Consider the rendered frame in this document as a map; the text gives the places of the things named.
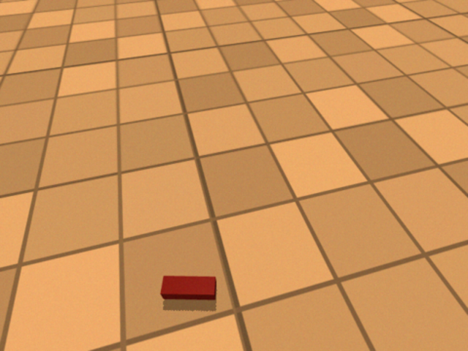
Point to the carton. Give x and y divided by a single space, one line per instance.
189 287

